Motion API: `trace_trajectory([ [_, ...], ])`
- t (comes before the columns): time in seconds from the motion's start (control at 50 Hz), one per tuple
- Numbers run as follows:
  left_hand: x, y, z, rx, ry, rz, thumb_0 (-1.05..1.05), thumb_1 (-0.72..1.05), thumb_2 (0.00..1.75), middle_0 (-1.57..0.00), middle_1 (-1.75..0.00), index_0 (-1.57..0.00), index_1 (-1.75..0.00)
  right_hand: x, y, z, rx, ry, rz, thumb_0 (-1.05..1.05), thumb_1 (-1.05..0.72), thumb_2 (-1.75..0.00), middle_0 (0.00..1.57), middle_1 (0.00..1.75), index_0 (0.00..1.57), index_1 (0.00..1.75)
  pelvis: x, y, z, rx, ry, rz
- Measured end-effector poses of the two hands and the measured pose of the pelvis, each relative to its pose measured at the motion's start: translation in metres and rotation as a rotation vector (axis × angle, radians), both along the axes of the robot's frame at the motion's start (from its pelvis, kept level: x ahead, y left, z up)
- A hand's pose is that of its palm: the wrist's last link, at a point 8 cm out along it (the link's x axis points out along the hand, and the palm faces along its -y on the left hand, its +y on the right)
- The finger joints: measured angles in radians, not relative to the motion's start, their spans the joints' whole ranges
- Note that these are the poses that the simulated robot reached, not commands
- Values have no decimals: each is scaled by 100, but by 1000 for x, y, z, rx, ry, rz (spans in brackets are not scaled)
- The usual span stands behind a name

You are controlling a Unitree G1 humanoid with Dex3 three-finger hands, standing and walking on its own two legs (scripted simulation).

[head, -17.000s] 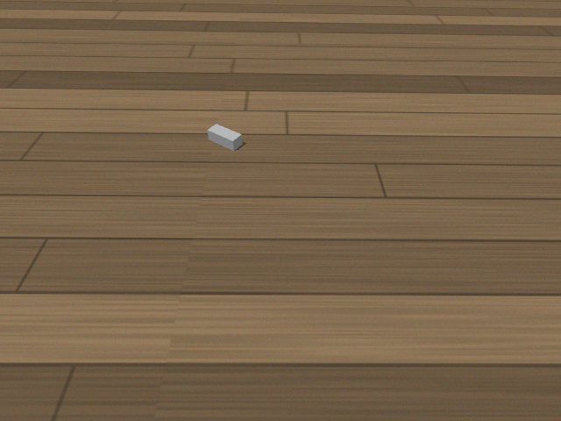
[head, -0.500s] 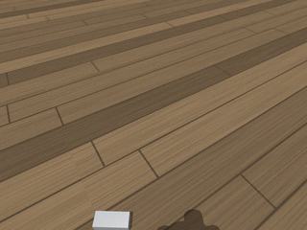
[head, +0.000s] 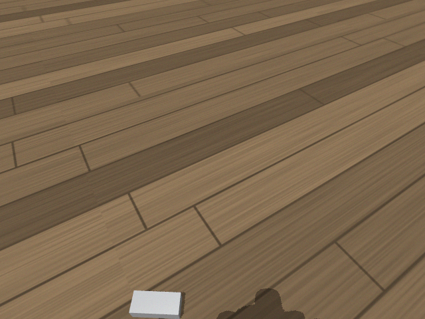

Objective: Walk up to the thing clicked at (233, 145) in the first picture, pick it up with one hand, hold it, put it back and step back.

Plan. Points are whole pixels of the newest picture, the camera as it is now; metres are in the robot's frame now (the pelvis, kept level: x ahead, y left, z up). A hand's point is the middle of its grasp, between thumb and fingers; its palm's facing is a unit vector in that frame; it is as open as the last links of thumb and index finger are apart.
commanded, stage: walk up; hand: left
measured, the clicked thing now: (156, 304) +0.36 +0.24 -0.74
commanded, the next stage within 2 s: none
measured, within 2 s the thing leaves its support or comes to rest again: neither
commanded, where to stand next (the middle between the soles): +0.00 +0.02 m, yaw +0 degrees
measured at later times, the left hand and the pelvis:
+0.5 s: hand out of the picture +0.05 +0.27 -0.15, palm faces +0.02 -0.91 -0.41, open 7.4 cm; pelvis -0.01 +0.01 +0.00, yaw +1 degrees
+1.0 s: hand out of the picture +0.05 +0.35 -0.20, palm faces -0.06 -0.94 -0.33, open 7.4 cm; pelvis -0.03 +0.06 -0.03, yaw -1 degrees
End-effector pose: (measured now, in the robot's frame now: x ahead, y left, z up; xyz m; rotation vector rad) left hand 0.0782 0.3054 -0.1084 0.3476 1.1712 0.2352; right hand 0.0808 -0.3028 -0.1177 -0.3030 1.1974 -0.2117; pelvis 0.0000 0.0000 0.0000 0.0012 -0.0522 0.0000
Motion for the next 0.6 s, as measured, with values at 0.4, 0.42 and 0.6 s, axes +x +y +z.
trace_trajectory([
  [0.4, -20, 0, -1, -4, 17, 15, 1, 90, 89, -20, -30, -21, -30, -18, 1, -2, 6, 26, 3, 0, -90, -90, 21, 30, 21, 30, -9, -1, 0, 1, -8, 5],
  [0.42, -21, 0, -1, -3, 18, 15, 1, 90, 89, -20, -30, -21, -30, -18, 1, -3, 6, 26, 3, 0, -90, -90, 21, 30, 21, 30, -10, -1, 0, 0, -9, 5],
  [0.6, -65, 48, 7, 83, 39, 61, 1, 90, 89, -21, -31, -21, -30, -8, 4, -1, -17, 38, 64, 0, -90, -90, 20, 30, 21, 30, -13, 30, -7, -25, -12, 39],
])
